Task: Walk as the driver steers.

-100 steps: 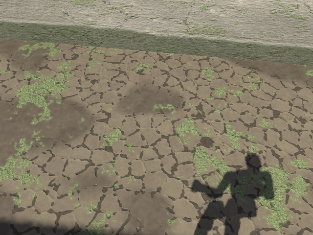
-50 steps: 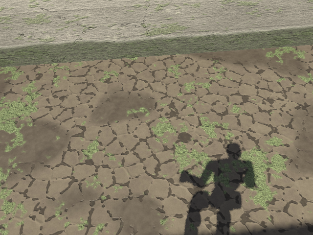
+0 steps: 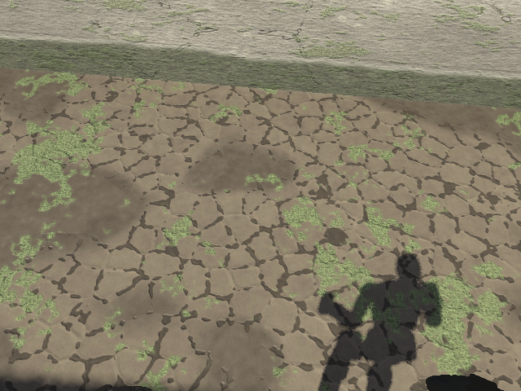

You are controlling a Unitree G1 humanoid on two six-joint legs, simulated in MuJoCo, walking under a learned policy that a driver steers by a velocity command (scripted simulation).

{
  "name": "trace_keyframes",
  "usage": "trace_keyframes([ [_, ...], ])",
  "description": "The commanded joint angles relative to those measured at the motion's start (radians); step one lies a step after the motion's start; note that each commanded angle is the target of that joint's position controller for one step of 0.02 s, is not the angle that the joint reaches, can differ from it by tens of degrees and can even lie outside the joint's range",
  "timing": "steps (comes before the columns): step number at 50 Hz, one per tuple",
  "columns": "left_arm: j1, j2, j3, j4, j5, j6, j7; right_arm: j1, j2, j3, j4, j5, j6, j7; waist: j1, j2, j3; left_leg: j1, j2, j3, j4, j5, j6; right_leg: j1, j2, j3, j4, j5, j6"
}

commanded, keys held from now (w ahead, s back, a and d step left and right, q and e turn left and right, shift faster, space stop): w+q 0.10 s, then w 0.16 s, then w+e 0.74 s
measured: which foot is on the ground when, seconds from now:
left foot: down 0.00-1.00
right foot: down 0.00-1.00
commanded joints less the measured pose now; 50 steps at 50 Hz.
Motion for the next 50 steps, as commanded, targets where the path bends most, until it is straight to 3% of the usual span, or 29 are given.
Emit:
trace_keyframes([
  [1, 0.009, 0.076, 0.027, -0.069, 0.008, -0.037, 0.009, -0.141, -0.101, -0.033, -0.104, 0.007, -0.004, -0.012, 0.028, 0.073, -0.166, -0.102, 0.134, -0.198, -0.188, 0.412, 0.084, 0.25, -0.001, 0.051, -0.04, 0.249, 0.015],
  [3, -0.004, 0.101, 0.035, -0.068, 0.016, -0.035, 0.017, -0.105, -0.066, -0.028, -0.101, 0.011, -0.016, -0.017, 0.023, -0.113, -0.2, -0.204, 0.07, -0.024, -0.031, 0.25, 0.028, 0.384, -0.19, 0.135, -0.09, 0.67, -0.05],
  [4, -0.02, 0.1, 0.034, -0.074, 0.011, -0.032, 0.02, -0.112, -0.071, -0.03, -0.098, -0.004, -0.021, -0.015, 0.027, -0.13, -0.179, -0.219, 0.063, 0.047, 0.027, 0.068, 0.02, 0.352, -0.27, 0.165, -0.121, 0.787, -0.095],
  [6, -0.014, 0.101, 0.033, -0.061, -0.002, -0.024, 0.027, -0.137, -0.072, -0.028, -0.103, -0.042, -0.029, 0.002, 0.048, -0.109, -0.125, -0.103, 0.108, 0.118, 0.101, -0.046, 0.01, 0.166, -0.322, 0.188, -0.178, 0.738, -0.137],
  [7, -0.035, 0.092, 0.027, -0.058, -0.008, -0.022, 0.028, -0.111, -0.051, -0.021, -0.096, -0.044, -0.036, 0.008, 0.022, -0.082, -0.116, -0.025, 0.125, 0.135, 0.066, -0.005, 0.011, 0.086, -0.293, 0.155, -0.179, 0.63, -0.114],
  [8, -0.069, 0.094, 0.022, -0.071, -0.014, -0.03, 0.024, -0.073, -0.044, -0.023, -0.083, -0.025, -0.037, 0.014, -0.014, -0.056, -0.109, 0.062, 0.12, 0.146, -0.035, 0.064, 0.018, 0.024, -0.224, 0.093, -0.155, 0.476, -0.071],
  [9, -0.058, 0.091, 0.022, -0.079, -0.019, -0.031, 0.021, -0.061, -0.051, -0.021, -0.064, -0.021, -0.046, 0.019, -0.006, 0.014, -0.129, 0.128, 0.128, 0.109, -0.116, 0.205, 0.037, 0.004, -0.147, 0.043, -0.109, 0.263, -0.039],
  [10, -0.069, 0.054, 0.009, -0.093, -0.01, -0.023, 0.014, -0.066, -0.086, -0.029, -0.062, 0.017, -0.047, 0.018, -0.02, 0.129, -0.128, 0.06, 0.171, -0.041, -0.189, 0.216, 0.075, 0.004, -0.047, -0.045, -0.039, 0.074, 0.004],
  [11, -0.097, 0.045, 0.009, -0.099, -0.011, -0.015, 0.012, -0.047, -0.104, -0.028, -0.059, 0.027, -0.041, 0.018, -0.045, 0.182, -0.096, 0.038, 0.216, -0.178, -0.271, 0.206, 0.104, -0.028, 0.012, -0.051, 0.039, -0.016, 0.024],
  [13, -0.075, 0.05, 0.01, -0.102, -0.019, -0.01, 0.001, -0.048, -0.113, -0.022, -0.058, 0.008, -0.033, 0.003, -0.046, 0.222, -0.076, 0.088, 0.267, -0.296, -0.357, 0.153, 0.137, -0.122, 0.036, 0.001, 0.074, -0.131, 0.028],
  [16, -0.01, 0.025, 0.001, -0.074, -0.019, -0.031, 0.0, -0.162, -0.067, -0.006, -0.073, 0.003, -0.033, -0.014, 0.014, 0.146, -0.113, 0.05, 0.24, -0.206, -0.386, 0.012, 0.073, 0.045, 0.003, 0.023, -0.098, 0.075, 0.002],
  [18, -0.018, 0.024, -0.001, -0.059, -0.011, -0.03, 0.001, -0.149, -0.038, 0.006, -0.067, -0.004, -0.041, -0.005, -0.004, 0.053, -0.125, 0.001, 0.197, -0.098, -0.377, -0.07, 0.021, 0.166, -0.014, 0.042, -0.114, 0.129, -0.035],
  [20, -0.042, 0.023, -0.004, -0.061, -0.025, -0.019, -0.001, -0.136, -0.029, 0.014, -0.057, -0.017, -0.052, 0.005, -0.023, 0.011, -0.097, -0.013, 0.176, -0.013, -0.346, -0.065, 0.002, 0.172, -0.033, 0.111, -0.14, 0.173, -0.064],
  [21, -0.072, 0.016, -0.013, -0.083, -0.024, -0.015, -0.008, -0.135, -0.043, 0.016, -0.054, -0.018, -0.067, 0.016, -0.022, 0.029, -0.071, -0.003, 0.173, -0.001, -0.353, -0.067, -0.015, 0.124, -0.035, 0.123, -0.164, 0.15, -0.06],
  [23, -0.06, 0.03, -0.011, -0.079, -0.03, -0.012, -0.011, -0.14, -0.043, 0.02, -0.054, -0.022, -0.081, 0.023, -0.02, 0.025, -0.062, 0.023, 0.181, 0.02, -0.348, -0.065, -0.02, 0.091, -0.026, 0.152, -0.187, 0.115, -0.058],
  [31, -0.066, 0.051, -0.002, -0.103, -0.039, 0.0, -0.001, -0.171, -0.012, 0.031, -0.07, -0.025, -0.116, 0.007, 0.005, 0.013, -0.054, 0.102, 0.18, 0.126, -0.264, 0.044, -0.047, -0.006, -0.023, 0.273, -0.231, 0.056, -0.056],
  [34, -0.09, 0.057, -0.002, -0.128, -0.036, 0.016, -0.003, -0.152, 0.002, 0.037, -0.075, -0.04, -0.123, 0.009, 0.01, -0.017, -0.05, 0.136, 0.179, 0.17, -0.223, 0.05, -0.052, -0.052, -0.026, 0.323, -0.249, 0.047, -0.063],
  [39, -0.087, 0.073, 0.005, -0.139, -0.039, 0.022, -0.004, -0.137, -0.012, 0.027, -0.086, -0.043, -0.136, 0.001, 0.024, 0.025, -0.051, 0.193, 0.195, 0.202, -0.197, 0.064, -0.052, -0.097, -0.013, 0.364, -0.226, 0.097, -0.071],
  [50, -0.084, 0.086, 0.016, -0.142, -0.047, 0.027, -0.004, -0.085, -0.047, -0.007, -0.083, -0.039, -0.138, -0.007, 0.037, 0.026, -0.102, 0.329, 0.248, 0.261, -0.141, 0.23, -0.041, -0.154, 0.032, 0.386, -0.132, 0.339, -0.082],
])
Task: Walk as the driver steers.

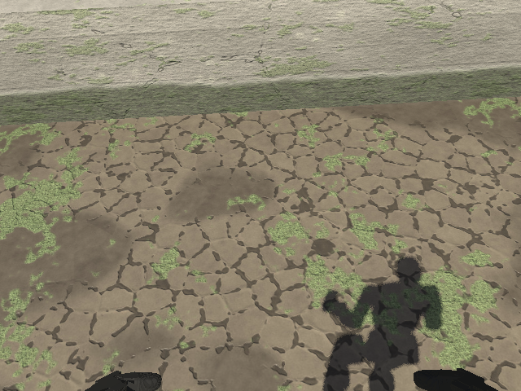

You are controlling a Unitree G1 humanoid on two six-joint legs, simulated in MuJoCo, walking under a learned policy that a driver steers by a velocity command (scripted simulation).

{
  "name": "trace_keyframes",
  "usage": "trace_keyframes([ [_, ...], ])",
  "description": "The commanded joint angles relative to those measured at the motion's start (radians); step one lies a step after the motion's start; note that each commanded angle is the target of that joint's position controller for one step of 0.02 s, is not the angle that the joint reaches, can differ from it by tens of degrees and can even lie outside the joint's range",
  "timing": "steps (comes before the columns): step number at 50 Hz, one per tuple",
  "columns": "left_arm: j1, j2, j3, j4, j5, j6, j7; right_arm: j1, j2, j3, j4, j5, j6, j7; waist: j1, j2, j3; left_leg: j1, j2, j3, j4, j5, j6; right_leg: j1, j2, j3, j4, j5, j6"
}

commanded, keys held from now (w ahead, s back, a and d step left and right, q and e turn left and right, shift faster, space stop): w+e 0.14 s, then w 0.86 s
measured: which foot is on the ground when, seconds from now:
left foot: down 0.00-1.00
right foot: down 0.00-1.00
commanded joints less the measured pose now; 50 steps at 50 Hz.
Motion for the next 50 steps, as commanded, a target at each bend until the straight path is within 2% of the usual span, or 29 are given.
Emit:
trace_keyframes([
  [1, -0.069, 0.095, 0.031, -0.089, -0.003, -0.014, 0.003, -0.105, -0.065, -0.027, -0.107, 0.0, -0.015, -0.002, 0.017, -0.003, -0.103, 0.234, 0.078, -0.087, -0.033, 0.26, -0.035, -0.19, -0.096, 0.121, -0.115, 0.337, -0.019],
  [4, -0.085, 0.1, 0.03, -0.088, -0.009, -0.016, 0.005, -0.086, -0.08, -0.037, -0.099, -0.007, -0.015, 0.006, 0.024, -0.011, -0.138, 0.274, 0.099, -0.077, -0.019, 0.271, -0.024, -0.208, -0.1, 0.134, -0.087, 0.399, -0.031],
  [5, -0.089, 0.087, 0.029, -0.086, -0.011, -0.008, 0.011, -0.062, -0.092, -0.047, -0.078, -0.001, -0.016, -0.003, 0.028, 0.007, -0.158, 0.324, 0.126, -0.086, -0.009, 0.346, -0.021, -0.227, -0.104, 0.115, -0.057, 0.435, -0.041],
  [7, -0.064, 0.086, 0.029, -0.073, -0.013, -0.004, 0.016, -0.056, -0.092, -0.051, -0.074, 0.002, -0.013, -0.007, 0.032, 0.017, -0.166, 0.354, 0.165, -0.083, 0.001, 0.42, -0.003, -0.257, -0.101, 0.086, -0.029, 0.425, -0.037],
  [10, -0.07, 0.073, 0.019, -0.067, -0.008, -0.004, 0.014, -0.082, -0.071, -0.047, -0.078, 0.003, -0.005, -0.004, 0.037, -0.016, -0.149, 0.286, 0.14, -0.049, 0.01, 0.309, -0.01, -0.223, -0.108, 0.093, -0.065, 0.464, -0.042],
  [11, -0.073, 0.06, 0.008, -0.069, 0.005, -0.006, -0.004, -0.121, -0.07, -0.045, -0.086, 0.004, 0.01, -0.003, 0.058, -0.001, -0.09, 0.243, 0.157, -0.042, 0.027, 0.426, -0.021, -0.254, -0.106, 0.054, -0.045, 0.565, -0.034],
  [12, -0.058, 0.057, 0.006, -0.058, 0.009, -0.01, -0.005, -0.107, -0.065, -0.048, -0.086, -0.001, 0.017, -0.001, 0.052, -0.013, -0.121, 0.236, 0.153, -0.037, 0.038, 0.432, -0.024, -0.223, -0.107, 0.057, -0.049, 0.603, -0.032],
  [13, -0.06, 0.057, 0.002, -0.055, 0.01, -0.013, -0.004, -0.099, -0.061, -0.048, -0.085, -0.004, 0.021, 0.002, 0.048, -0.026, -0.136, 0.219, 0.137, -0.03, 0.044, 0.386, -0.033, -0.199, -0.108, 0.065, -0.059, 0.644, -0.034],
  [14, -0.037, 0.073, 0.008, -0.042, -0.007, -0.011, 0.012, -0.087, -0.059, -0.049, -0.078, -0.004, 0.015, 0.005, 0.05, -0.066, -0.183, 0.219, 0.083, -0.014, 0.034, 0.131, -0.044, -0.161, -0.116, 0.149, -0.118, 0.594, -0.046],
  [15, -0.061, 0.078, 0.005, -0.046, -0.007, -0.007, 0.013, -0.104, -0.05, -0.045, -0.081, 0.001, 0.014, 0.009, 0.044, -0.103, -0.138, 0.185, 0.047, -0.01, 0.035, 0.016, -0.055, -0.175, -0.125, 0.2, -0.153, 0.582, -0.054],
  [16, -0.065, 0.079, 0.002, -0.047, -0.007, -0.002, 0.014, -0.114, -0.046, -0.042, -0.08, 0.002, 0.014, 0.011, 0.047, -0.112, -0.108, 0.172, 0.028, -0.009, 0.033, -0.029, -0.059, -0.192, -0.134, 0.238, -0.184, 0.56, -0.056],
  [18, -0.081, 0.077, -0.003, -0.052, -0.005, 0.003, 0.016, -0.105, -0.038, -0.036, -0.074, 0.003, 0.01, 0.012, 0.034, -0.098, -0.078, 0.179, 0.026, -0.021, 0.011, -0.023, -0.061, -0.21, -0.14, 0.252, -0.222, 0.492, -0.055],
  [21, -0.074, 0.06, -0.01, -0.046, -0.002, -0.006, 0.014, -0.099, -0.035, -0.034, -0.06, -0.003, 0.003, 0.008, 0.034, -0.045, -0.092, 0.253, 0.053, -0.038, -0.024, 0.05, -0.05, -0.219, -0.129, 0.221, -0.236, 0.439, -0.044],
  [24, -0.065, 0.05, -0.014, -0.037, 0.0, -0.017, 0.01, -0.096, -0.032, -0.033, -0.051, 0.0, 0.005, 0.006, 0.032, -0.019, -0.099, 0.281, 0.075, -0.043, -0.047, 0.066, -0.044, -0.21, -0.117, 0.185, -0.232, 0.4, -0.041],
  [32, -0.059, 0.035, -0.02, -0.029, 0.001, -0.027, 0.004, -0.083, -0.03, -0.032, -0.04, 0.005, 0.011, -0.001, 0.028, -0.02, -0.072, 0.273, 0.09, -0.045, -0.064, 0.052, -0.035, -0.208, -0.112, 0.157, -0.236, 0.359, -0.038],
  [41, -0.065, 0.033, -0.02, -0.024, 0.003, -0.03, 0.007, -0.056, -0.037, -0.031, -0.034, 0.007, 0.011, -0.005, 0.023, -0.019, -0.072, 0.273, 0.103, -0.054, -0.067, 0.098, -0.02, -0.191, -0.107, 0.124, -0.21, 0.377, -0.032],
  [42, -0.104, 0.028, -0.026, -0.05, 0.014, -0.036, -0.008, -0.091, -0.037, -0.027, -0.055, 0.011, 0.022, -0.006, 0.033, 0.011, -0.032, 0.247, 0.136, -0.072, -0.057, 0.286, -0.019, -0.215, -0.1, 0.069, -0.156, 0.48, -0.018],
  [43, -0.077, 0.025, -0.025, -0.04, 0.02, -0.042, -0.008, -0.08, -0.041, -0.032, -0.051, 0.004, 0.027, -0.006, 0.04, 0.022, -0.086, 0.268, 0.151, -0.08, -0.043, 0.338, -0.01, -0.192, -0.099, 0.055, -0.142, 0.491, -0.011],
  [44, -0.032, 0.031, -0.021, -0.01, 0.006, -0.041, 0.009, -0.034, -0.04, -0.036, -0.035, 0.004, 0.018, -0.005, 0.026, -0.008, -0.161, 0.299, 0.119, -0.06, -0.05, 0.165, -0.014, -0.145, -0.104, 0.095, -0.185, 0.405, -0.022],
  [45, -0.064, 0.033, -0.021, -0.019, 0.002, -0.037, 0.01, -0.044, -0.037, -0.032, -0.038, 0.006, 0.017, -0.004, 0.019, -0.027, -0.111, 0.273, 0.103, -0.052, -0.062, 0.113, -0.021, -0.164, -0.105, 0.109, -0.197, 0.394, -0.029],
  [47, -0.082, 0.032, -0.022, -0.024, 0.002, -0.03, 0.01, -0.055, -0.038, -0.031, -0.039, 0.006, 0.016, -0.004, 0.02, -0.027, -0.08, 0.258, 0.096, -0.05, -0.067, 0.09, -0.022, -0.173, -0.111, 0.118, -0.2, 0.39, -0.033],
  [48, -0.117, 0.027, -0.027, -0.049, 0.013, -0.033, -0.005, -0.094, -0.038, -0.027, -0.061, 0.01, 0.028, -0.006, 0.032, 0.004, -0.031, 0.229, 0.127, -0.067, -0.054, 0.27, -0.022, -0.205, -0.106, 0.064, -0.151, 0.498, -0.018],
  [49, -0.088, 0.025, -0.026, -0.038, 0.019, -0.039, -0.006, -0.082, -0.038, -0.03, -0.058, 0.003, 0.033, -0.005, 0.038, 0.012, -0.084, 0.252, 0.142, -0.074, -0.039, 0.318, -0.014, -0.186, -0.104, 0.054, -0.139, 0.508, -0.012],
  [50, -0.045, 0.033, -0.022, -0.01, 0.006, -0.039, 0.01, -0.033, -0.036, -0.034, -0.041, 0.001, 0.023, -0.004, 0.022, -0.016, -0.161, 0.285, 0.112, -0.057, -0.049, 0.146, -0.018, -0.14, -0.108, 0.097, -0.184, 0.409, -0.022],
])
Over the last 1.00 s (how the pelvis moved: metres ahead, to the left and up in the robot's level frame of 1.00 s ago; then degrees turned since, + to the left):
0.00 -0.01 0.01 -8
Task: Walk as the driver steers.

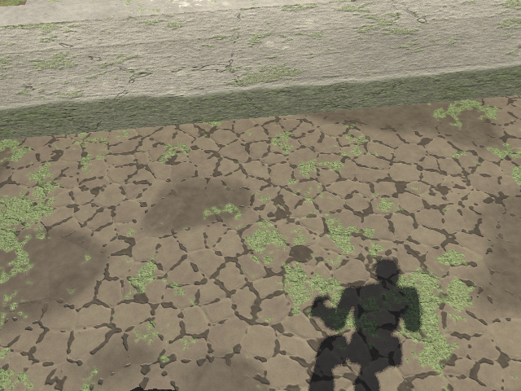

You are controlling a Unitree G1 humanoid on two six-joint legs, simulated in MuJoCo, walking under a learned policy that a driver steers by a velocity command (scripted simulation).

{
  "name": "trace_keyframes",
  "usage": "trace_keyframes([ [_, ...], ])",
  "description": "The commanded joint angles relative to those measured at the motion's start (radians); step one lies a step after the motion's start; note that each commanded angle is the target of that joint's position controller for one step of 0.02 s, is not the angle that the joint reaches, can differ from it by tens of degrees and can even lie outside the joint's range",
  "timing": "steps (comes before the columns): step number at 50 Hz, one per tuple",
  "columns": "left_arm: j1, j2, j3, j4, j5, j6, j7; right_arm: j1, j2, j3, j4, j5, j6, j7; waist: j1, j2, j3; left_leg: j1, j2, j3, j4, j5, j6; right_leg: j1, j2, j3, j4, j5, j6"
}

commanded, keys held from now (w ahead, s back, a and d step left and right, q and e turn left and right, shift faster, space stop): w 0.92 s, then no key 0.08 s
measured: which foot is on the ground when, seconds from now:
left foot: down 0.00-1.00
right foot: down 0.00-1.00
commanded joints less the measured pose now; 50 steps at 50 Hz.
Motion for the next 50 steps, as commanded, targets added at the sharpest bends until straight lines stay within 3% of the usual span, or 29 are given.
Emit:
trace_keyframes([
  [1, -0.078, 0.072, 0.021, -0.082, -0.007, -0.016, 0.011, -0.065, -0.061, -0.016, -0.091, -0.001, -0.02, 0.0, -0.008, -0.041, -0.093, 0.227, 0.053, -0.077, -0.048, 0.115, -0.005, -0.179, -0.139, 0.118, -0.145, 0.353, -0.008],
  [7, -0.094, 0.071, 0.021, -0.087, -0.006, -0.01, 0.009, -0.069, -0.061, -0.012, -0.091, 0.0, -0.025, 0.0, -0.008, -0.031, -0.053, 0.218, 0.056, -0.082, -0.057, 0.108, 0.001, -0.199, -0.144, 0.121, -0.153, 0.317, -0.008],
  [8, -0.132, 0.064, 0.015, -0.113, 0.006, -0.017, -0.007, -0.106, -0.063, -0.009, -0.11, 0.006, -0.015, -0.002, 0.002, 0.0, -0.012, 0.192, 0.088, -0.101, -0.048, 0.298, 0.002, -0.223, -0.136, 0.066, -0.1, 0.426, 0.006],
  [9, -0.065, 0.065, 0.021, -0.077, -0.001, -0.018, 0.008, -0.058, -0.067, -0.017, -0.089, -0.002, -0.023, -0.002, -0.002, -0.012, -0.115, 0.241, 0.07, -0.089, -0.048, 0.157, 0.006, -0.167, -0.14, 0.101, -0.139, 0.33, -0.001],
  [10, -0.088, 0.07, 0.02, -0.082, -0.005, -0.016, 0.009, -0.061, -0.062, -0.013, -0.092, 0.001, -0.023, -0.001, -0.011, -0.028, -0.075, 0.223, 0.06, -0.083, -0.056, 0.123, 0.002, -0.185, -0.141, 0.11, -0.147, 0.317, -0.006],
  [13, -0.101, 0.067, 0.02, -0.087, -0.005, -0.011, 0.009, -0.068, -0.065, -0.013, -0.093, 0.002, -0.025, -0.001, -0.009, -0.024, -0.05, 0.209, 0.056, -0.083, -0.061, 0.111, 0.002, -0.191, -0.144, 0.113, -0.15, 0.309, -0.007],
  [14, -0.138, 0.061, 0.014, -0.113, 0.006, -0.016, -0.007, -0.105, -0.065, -0.008, -0.113, 0.007, -0.014, -0.002, 0.003, 0.003, -0.007, 0.18, 0.088, -0.101, -0.051, 0.301, 0.003, -0.218, -0.136, 0.059, -0.096, 0.419, 0.007],
  [15, -0.071, 0.063, 0.02, -0.077, -0.001, -0.017, 0.008, -0.055, -0.067, -0.016, -0.091, -0.001, -0.022, -0.001, -0.003, -0.01, -0.114, 0.233, 0.07, -0.09, -0.05, 0.16, 0.008, -0.162, -0.141, 0.094, -0.135, 0.322, 0.001],
  [19, -0.108, 0.065, 0.02, -0.087, -0.004, -0.011, 0.01, -0.061, -0.067, -0.012, -0.095, 0.002, -0.025, -0.001, -0.011, -0.027, -0.051, 0.204, 0.057, -0.084, -0.063, 0.113, 0.004, -0.186, -0.145, 0.107, -0.148, 0.301, -0.006],
  [20, -0.145, 0.059, 0.014, -0.113, 0.007, -0.016, -0.005, -0.099, -0.067, -0.008, -0.114, 0.007, -0.014, -0.002, 0.002, 0.0, -0.006, 0.174, 0.089, -0.102, -0.053, 0.306, 0.004, -0.213, -0.136, 0.054, -0.094, 0.414, 0.007],
  [21, -0.077, 0.062, 0.02, -0.077, 0.0, -0.017, 0.009, -0.047, -0.07, -0.015, -0.093, -0.001, -0.022, -0.001, -0.004, -0.012, -0.115, 0.228, 0.071, -0.091, -0.052, 0.163, 0.009, -0.156, -0.141, 0.089, -0.133, 0.314, 0.001],
  [24, -0.115, 0.064, 0.019, -0.086, -0.004, -0.012, 0.011, -0.055, -0.066, -0.01, -0.095, 0.001, -0.026, 0.0, -0.013, -0.03, -0.06, 0.204, 0.059, -0.085, -0.065, 0.116, 0.005, -0.18, -0.144, 0.103, -0.145, 0.293, -0.006],
  [25, -0.152, 0.057, 0.014, -0.113, 0.007, -0.016, -0.005, -0.094, -0.07, -0.008, -0.116, 0.008, -0.014, -0.002, 0.0, -0.002, -0.008, 0.169, 0.088, -0.103, -0.055, 0.306, 0.005, -0.204, -0.138, 0.051, -0.094, 0.412, 0.007],
  [26, -0.083, 0.061, 0.019, -0.077, 0.0, -0.016, 0.01, -0.045, -0.071, -0.014, -0.094, -0.001, -0.022, -0.001, -0.004, -0.014, -0.113, 0.222, 0.07, -0.09, -0.053, 0.158, 0.009, -0.154, -0.142, 0.087, -0.133, 0.31, 0.001],
  [29, -0.119, 0.064, 0.019, -0.086, -0.004, -0.012, 0.011, -0.051, -0.065, -0.009, -0.097, 0.001, -0.025, 0.0, -0.014, -0.032, -0.06, 0.2, 0.059, -0.085, -0.066, 0.114, 0.006, -0.177, -0.145, 0.101, -0.145, 0.288, -0.005],
  [30, -0.156, 0.056, 0.013, -0.112, 0.008, -0.016, -0.004, -0.091, -0.07, -0.007, -0.118, 0.007, -0.014, -0.001, -0.001, -0.004, -0.007, 0.166, 0.088, -0.103, -0.056, 0.306, 0.005, -0.202, -0.139, 0.049, -0.094, 0.409, 0.007],
  [31, -0.088, 0.06, 0.019, -0.077, 0.0, -0.016, 0.01, -0.042, -0.072, -0.013, -0.096, -0.001, -0.022, -0.001, -0.006, -0.015, -0.113, 0.218, 0.07, -0.091, -0.055, 0.156, 0.009, -0.152, -0.144, 0.085, -0.133, 0.304, 0.001],
  [32, -0.11, 0.066, 0.019, -0.082, -0.004, -0.014, 0.011, -0.042, -0.065, -0.009, -0.099, 0.0, -0.023, 0.001, -0.016, -0.032, -0.074, 0.204, 0.061, -0.086, -0.062, 0.127, 0.006, -0.171, -0.144, 0.095, -0.142, 0.291, -0.003],
  [35, -0.123, 0.063, 0.019, -0.086, -0.003, -0.01, 0.011, -0.048, -0.068, -0.009, -0.1, 0.002, -0.026, 0.0, -0.015, -0.029, -0.05, 0.193, 0.058, -0.086, -0.067, 0.114, 0.007, -0.177, -0.148, 0.099, -0.147, 0.282, -0.004],
  [36, -0.16, 0.056, 0.013, -0.112, 0.008, -0.015, -0.004, -0.087, -0.069, -0.006, -0.118, 0.008, -0.014, -0.001, -0.002, -0.004, -0.004, 0.162, 0.09, -0.105, -0.057, 0.311, 0.007, -0.204, -0.138, 0.046, -0.093, 0.401, 0.008],
  [37, -0.129, 0.052, 0.014, -0.101, 0.015, -0.021, -0.005, -0.075, -0.073, -0.011, -0.115, 0.001, -0.01, -0.001, 0.006, 0.007, -0.063, 0.185, 0.103, -0.114, -0.044, 0.358, 0.015, -0.176, -0.135, 0.035, -0.08, 0.412, 0.013],
  [38, -0.081, 0.062, 0.018, -0.072, 0.0, -0.021, 0.011, -0.027, -0.071, -0.013, -0.098, -0.002, -0.021, 0.0, -0.01, -0.015, -0.146, 0.227, 0.074, -0.092, -0.052, 0.173, 0.011, -0.134, -0.142, 0.076, -0.128, 0.302, 0.004],
  [39, -0.115, 0.065, 0.018, -0.081, -0.005, -0.018, 0.012, -0.039, -0.065, -0.009, -0.102, 0.0, -0.022, 0.001, -0.017, -0.033, -0.09, 0.202, 0.061, -0.085, -0.063, 0.125, 0.004, -0.159, -0.144, 0.091, -0.142, 0.288, -0.002],
  [41, -0.132, 0.061, 0.018, -0.087, -0.005, -0.012, 0.012, -0.052, -0.066, -0.008, -0.103, 0.001, -0.024, 0.001, -0.016, -0.032, -0.058, 0.188, 0.056, -0.083, -0.068, 0.1, 0.004, -0.171, -0.151, 0.1, -0.148, 0.278, -0.005],
  [45, -0.127, 0.063, 0.019, -0.086, -0.003, -0.009, 0.011, -0.041, -0.065, -0.006, -0.101, 0.001, -0.026, 0.001, -0.017, -0.031, -0.049, 0.191, 0.062, -0.089, -0.069, 0.116, 0.009, -0.178, -0.148, 0.095, -0.149, 0.266, -0.002],
  [46, -0.165, 0.055, 0.013, -0.112, 0.009, -0.016, -0.004, -0.079, -0.069, -0.004, -0.119, 0.008, -0.015, 0.0, -0.004, -0.005, -0.005, 0.16, 0.093, -0.109, -0.06, 0.316, 0.009, -0.198, -0.138, 0.042, -0.095, 0.389, 0.009],
  [47, -0.123, 0.047, 0.013, -0.096, 0.017, -0.023, -0.005, -0.062, -0.074, -0.008, -0.113, 0.001, -0.012, 0.0, 0.006, 0.008, -0.065, 0.182, 0.107, -0.119, -0.052, 0.355, 0.019, -0.167, -0.138, 0.038, -0.091, 0.389, 0.013],
  [48, -0.06, 0.054, 0.016, -0.058, 0.0, -0.021, 0.01, -0.001, -0.068, -0.008, -0.09, -0.003, -0.022, 0.001, -0.011, -0.016, -0.146, 0.227, 0.08, -0.099, -0.072, 0.149, 0.015, -0.123, -0.149, 0.086, -0.154, 0.261, 0.004],
  [50, -0.101, 0.049, 0.015, -0.062, -0.004, -0.013, 0.01, -0.007, -0.061, -0.001, -0.084, -0.001, -0.023, 0.002, -0.02, -0.04, -0.046, 0.192, 0.069, -0.095, -0.121, 0.05, 0.009, -0.157, -0.16, 0.121, -0.204, 0.222, -0.003],
])
Over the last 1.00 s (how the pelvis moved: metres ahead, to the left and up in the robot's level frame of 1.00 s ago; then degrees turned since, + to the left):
0.01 -0.01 0.00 -5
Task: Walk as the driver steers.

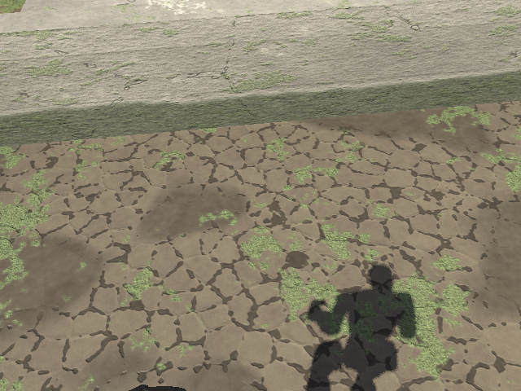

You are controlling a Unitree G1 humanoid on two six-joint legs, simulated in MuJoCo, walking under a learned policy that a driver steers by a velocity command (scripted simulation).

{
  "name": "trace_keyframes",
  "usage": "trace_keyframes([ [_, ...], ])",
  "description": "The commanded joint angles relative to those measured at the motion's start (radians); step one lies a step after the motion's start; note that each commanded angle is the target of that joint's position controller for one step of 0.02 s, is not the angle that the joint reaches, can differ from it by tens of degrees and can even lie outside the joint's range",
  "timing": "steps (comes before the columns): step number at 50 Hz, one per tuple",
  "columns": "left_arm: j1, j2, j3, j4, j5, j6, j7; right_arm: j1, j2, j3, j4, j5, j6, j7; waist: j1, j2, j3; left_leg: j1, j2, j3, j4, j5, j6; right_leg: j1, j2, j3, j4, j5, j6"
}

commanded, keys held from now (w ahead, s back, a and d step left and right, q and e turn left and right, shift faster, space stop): no key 0.82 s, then w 0.18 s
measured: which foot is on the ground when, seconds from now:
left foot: down 0.00-1.00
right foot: down 0.00-1.00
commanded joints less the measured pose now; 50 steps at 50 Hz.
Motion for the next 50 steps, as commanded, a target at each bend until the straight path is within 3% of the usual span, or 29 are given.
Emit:
trace_keyframes([
  [1, -0.128, 0.05, 0.01, -0.104, 0.007, -0.016, -0.011, -0.103, -0.054, -0.006, -0.104, 0.004, -0.008, -0.003, 0.008, -0.015, 0.035, 0.123, 0.1, -0.113, -0.103, 0.234, -0.008, -0.177, -0.138, 0.104, -0.157, 0.354, -0.003],
  [2, -0.09, 0.045, 0.01, -0.086, 0.014, -0.017, -0.015, -0.091, -0.049, -0.004, -0.097, -0.004, -0.004, -0.003, 0.019, -0.015, -0.013, 0.136, 0.107, -0.117, -0.11, 0.254, -0.008, -0.137, -0.147, 0.115, -0.184, 0.358, 0.001],
  [4, -0.076, 0.05, 0.011, -0.067, 0.017, -0.021, -0.017, -0.053, -0.054, -0.005, -0.081, -0.009, -0.002, -0.001, 0.008, -0.027, -0.033, 0.159, 0.111, -0.122, -0.15, 0.25, -0.015, -0.102, -0.156, 0.132, -0.226, 0.374, 0.001],
  [13, -0.033, 0.061, 0.022, -0.005, 0.01, -0.023, -0.023, -0.005, -0.083, -0.022, -0.024, 0.005, -0.001, 0.006, 0.001, -0.011, -0.056, 0.239, 0.12, -0.15, -0.279, 0.293, -0.008, 0.0, -0.193, 0.142, -0.352, 0.414, -0.007],
  [24, -0.006, 0.076, 0.031, 0.01, 0.005, -0.025, -0.021, 0.005, -0.104, -0.037, -0.009, 0.012, 0.013, 0.004, -0.003, -0.01, -0.061, 0.257, 0.125, -0.157, -0.296, 0.344, 0.006, -0.004, -0.203, 0.123, -0.353, 0.443, -0.008],
  [25, 0.099, 0.115, 0.026, 0.024, 0.033, -0.014, -0.018, 0.087, -0.136, -0.019, -0.014, -0.025, 0.009, 0.0, -0.019, 0.002, -0.054, 0.32, 0.103, -0.154, -0.292, 0.287, 0.058, -0.045, -0.22, 0.18, -0.369, 0.497, -0.044],
  [26, 0.081, 0.124, 0.029, 0.022, 0.03, -0.009, -0.017, 0.093, -0.128, -0.018, -0.01, -0.025, 0.006, 0.0, -0.028, -0.017, -0.029, 0.304, 0.11, -0.159, -0.295, 0.295, 0.067, -0.051, -0.221, 0.173, -0.367, 0.501, -0.053],
  [31, 0.082, 0.121, 0.022, -0.012, 0.036, -0.005, -0.014, 0.091, -0.143, -0.002, -0.021, -0.017, -0.002, 0.005, -0.021, -0.028, -0.016, 0.277, 0.118, -0.16, -0.312, 0.276, 0.073, -0.06, -0.204, 0.159, -0.364, 0.408, -0.044],
  [41, 0.137, 0.137, 0.017, -0.031, 0.042, -0.002, -0.003, 0.136, -0.167, 0.01, -0.004, -0.017, -0.007, 0.009, -0.021, -0.023, -0.014, 0.277, 0.115, -0.158, -0.324, 0.307, 0.075, -0.066, -0.191, 0.144, -0.348, 0.376, -0.033],
  [42, 0.052, 0.107, 0.029, -0.019, 0.011, -0.008, -0.007, 0.067, -0.114, 0.004, 0.003, 0.015, -0.005, 0.008, 0.005, -0.043, -0.047, 0.228, 0.146, -0.164, -0.305, 0.376, 0.025, -0.006, -0.19, 0.104, -0.353, 0.326, 0.0],
  [45, 0.039, 0.084, 0.02, -0.009, 0.006, -0.01, -0.003, 0.048, -0.119, 0.001, -0.006, 0.013, -0.003, 0.0, 0.0, -0.006, -0.048, 0.228, 0.111, -0.144, -0.305, 0.31, -0.004, -0.005, -0.178, 0.104, -0.352, 0.331, 0.004],
  [50, 0.016, 0.076, 0.022, -0.012, 0.011, -0.011, 0.006, 0.04, -0.118, -0.011, -0.023, 0.014, 0.01, -0.004, -0.005, 0.007, -0.033, 0.238, 0.105, -0.141, -0.233, 0.274, 0.025, -0.095, -0.135, 0.056, -0.252, 0.237, -0.008],
])
Over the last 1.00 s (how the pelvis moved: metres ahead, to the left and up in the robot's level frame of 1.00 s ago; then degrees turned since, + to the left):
0.00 0.01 0.00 0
